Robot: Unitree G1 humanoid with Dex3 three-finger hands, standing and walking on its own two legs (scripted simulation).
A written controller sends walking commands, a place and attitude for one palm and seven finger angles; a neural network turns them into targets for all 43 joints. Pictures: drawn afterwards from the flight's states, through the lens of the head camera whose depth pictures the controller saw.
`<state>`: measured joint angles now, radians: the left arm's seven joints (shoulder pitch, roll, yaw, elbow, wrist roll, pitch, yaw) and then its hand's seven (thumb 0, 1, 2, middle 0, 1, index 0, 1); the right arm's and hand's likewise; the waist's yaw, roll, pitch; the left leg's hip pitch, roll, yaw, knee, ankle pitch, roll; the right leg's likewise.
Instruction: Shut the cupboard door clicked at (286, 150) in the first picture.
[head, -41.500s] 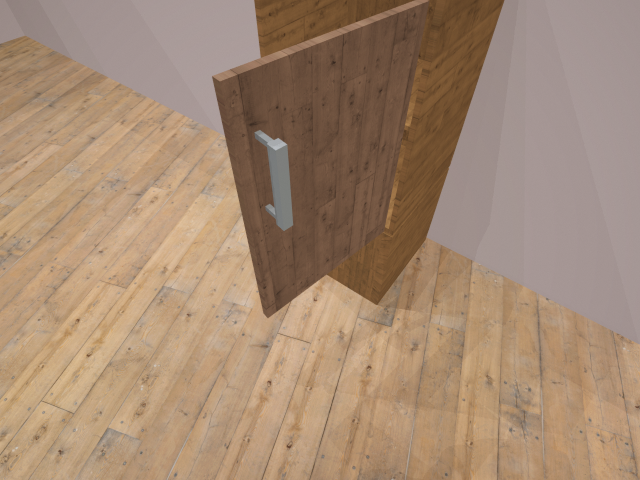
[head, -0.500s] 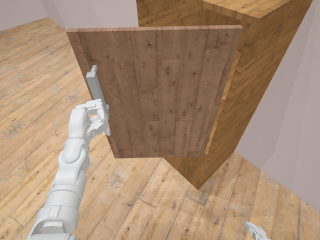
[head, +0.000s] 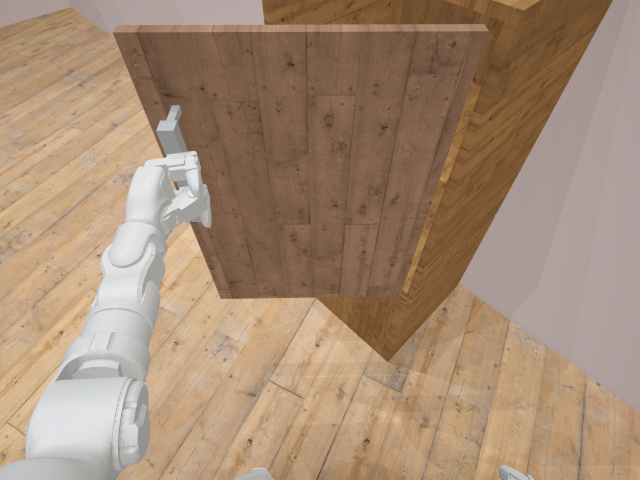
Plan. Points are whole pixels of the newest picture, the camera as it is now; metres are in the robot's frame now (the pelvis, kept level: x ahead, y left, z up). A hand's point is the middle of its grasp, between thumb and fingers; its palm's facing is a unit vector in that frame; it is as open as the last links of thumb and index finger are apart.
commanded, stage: push the door shut along its arc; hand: left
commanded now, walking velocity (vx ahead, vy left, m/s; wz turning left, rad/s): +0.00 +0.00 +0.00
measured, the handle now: (188, 167) +0.51 +0.19 +0.10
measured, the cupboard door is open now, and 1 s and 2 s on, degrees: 46 31 21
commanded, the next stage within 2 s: pull the fist back off the door in 1.44 s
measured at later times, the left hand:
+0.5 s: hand (221, 169) +0.50 +0.14 +0.11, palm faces -0.18 -0.98 -0.01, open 3.1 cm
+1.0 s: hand (255, 139) +0.56 +0.10 +0.11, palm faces -0.30 -0.96 -0.01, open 3.1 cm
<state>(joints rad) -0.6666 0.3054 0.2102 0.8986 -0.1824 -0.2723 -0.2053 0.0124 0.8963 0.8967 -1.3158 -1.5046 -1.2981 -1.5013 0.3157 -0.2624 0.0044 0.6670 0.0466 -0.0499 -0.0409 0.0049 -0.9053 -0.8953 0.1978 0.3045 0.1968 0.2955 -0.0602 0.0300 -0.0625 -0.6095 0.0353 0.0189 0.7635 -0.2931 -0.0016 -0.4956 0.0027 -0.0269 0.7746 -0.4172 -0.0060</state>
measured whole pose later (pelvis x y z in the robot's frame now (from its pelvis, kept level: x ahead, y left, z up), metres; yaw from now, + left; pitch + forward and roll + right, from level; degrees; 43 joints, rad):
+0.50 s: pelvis -0.01 +0.02 -0.02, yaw +0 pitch +15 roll -2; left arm -1.02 0.43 0.22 1.22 -0.14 -0.29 -0.29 0.01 0.90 0.90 -1.30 -1.50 -1.31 -1.50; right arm 0.37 -0.28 0.00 0.71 0.02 -0.07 -0.03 0.00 -0.90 -0.90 0.20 0.30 0.20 0.30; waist -0.15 0.03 -0.07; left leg -0.83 0.04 0.00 0.89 -0.32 0.02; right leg -0.70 0.00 -0.04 0.87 -0.43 0.01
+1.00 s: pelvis +0.00 +0.01 -0.03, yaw -2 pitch +21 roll -3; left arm -1.21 0.54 0.30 1.32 -0.06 -0.23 -0.36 0.01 0.90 0.90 -1.30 -1.50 -1.30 -1.50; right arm 0.44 -0.27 0.01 0.69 0.00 -0.04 -0.01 0.00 -0.90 -0.89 0.20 0.30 0.20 0.30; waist -0.24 0.06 -0.08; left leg -0.95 0.06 0.01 0.95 -0.36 0.01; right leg -0.82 0.03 -0.02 0.91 -0.45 0.01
